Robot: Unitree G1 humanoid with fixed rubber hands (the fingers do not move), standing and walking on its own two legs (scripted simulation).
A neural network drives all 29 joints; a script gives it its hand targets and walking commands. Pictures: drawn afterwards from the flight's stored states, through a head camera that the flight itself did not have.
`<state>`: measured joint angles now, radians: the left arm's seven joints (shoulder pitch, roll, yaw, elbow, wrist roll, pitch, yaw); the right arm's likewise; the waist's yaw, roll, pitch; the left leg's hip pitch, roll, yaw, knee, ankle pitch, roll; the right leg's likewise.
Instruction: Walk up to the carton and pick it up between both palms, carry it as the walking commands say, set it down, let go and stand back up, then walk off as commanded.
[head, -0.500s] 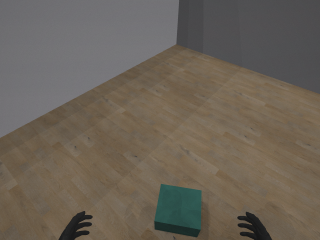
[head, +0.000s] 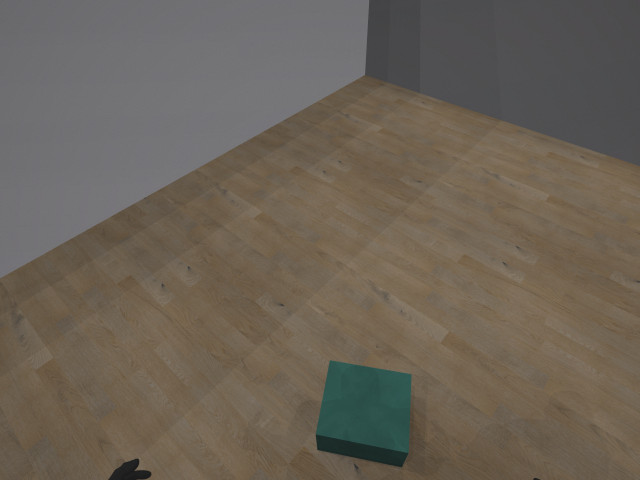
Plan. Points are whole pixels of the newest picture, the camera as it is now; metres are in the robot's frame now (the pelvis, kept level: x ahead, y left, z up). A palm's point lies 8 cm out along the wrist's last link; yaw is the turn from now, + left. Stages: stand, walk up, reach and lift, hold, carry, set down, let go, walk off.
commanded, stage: stand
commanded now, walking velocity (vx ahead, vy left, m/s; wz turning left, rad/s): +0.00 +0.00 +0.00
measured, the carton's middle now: (364, 411) +0.47 -0.08 -0.70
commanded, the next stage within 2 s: walk off in 1.28 s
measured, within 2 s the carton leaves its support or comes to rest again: neither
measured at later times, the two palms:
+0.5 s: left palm out of the picture +0.07 +0.29 -0.10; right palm out of the picture +0.07 -0.30 -0.11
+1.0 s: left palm out of the picture +0.06 +0.29 -0.10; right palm out of the picture +0.05 -0.30 -0.11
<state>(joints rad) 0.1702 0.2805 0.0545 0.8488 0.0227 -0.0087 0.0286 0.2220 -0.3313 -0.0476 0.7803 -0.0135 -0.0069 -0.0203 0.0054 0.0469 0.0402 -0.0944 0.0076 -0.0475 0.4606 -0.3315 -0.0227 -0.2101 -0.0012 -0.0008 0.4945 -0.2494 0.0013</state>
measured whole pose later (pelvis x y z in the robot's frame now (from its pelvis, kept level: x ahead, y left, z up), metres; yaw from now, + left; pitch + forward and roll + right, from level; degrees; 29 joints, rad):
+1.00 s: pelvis -0.02 -0.01 +0.01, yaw +0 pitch -3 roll +0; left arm 0.15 0.32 0.04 0.99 0.01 -0.01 0.02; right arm 0.21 -0.36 -0.02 0.94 0.00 -0.02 -0.03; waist 0.01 0.02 0.05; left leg -0.06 0.01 -0.04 0.38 -0.26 -0.03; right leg -0.18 0.00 0.01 0.41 -0.17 -0.01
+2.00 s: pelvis -0.02 -0.04 -0.01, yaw -17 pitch +1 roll +1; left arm 0.20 0.27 0.05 0.89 0.03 0.02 0.00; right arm 0.18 -0.30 -0.04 0.88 -0.02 0.06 -0.03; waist 0.01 0.04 0.08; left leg -0.44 0.07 0.02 1.10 -0.49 -0.07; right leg -0.34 0.04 -0.01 0.59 -0.26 -0.06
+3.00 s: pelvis +0.01 -0.03 +0.01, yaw -21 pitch -1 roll +0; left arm 0.25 0.18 0.00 1.15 0.01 0.00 0.04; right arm 0.27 -0.20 0.00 1.09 -0.01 0.00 -0.03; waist 0.00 0.00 0.03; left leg -0.10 0.01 0.05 0.37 -0.24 0.01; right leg -0.14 0.02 0.05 0.37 -0.22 0.00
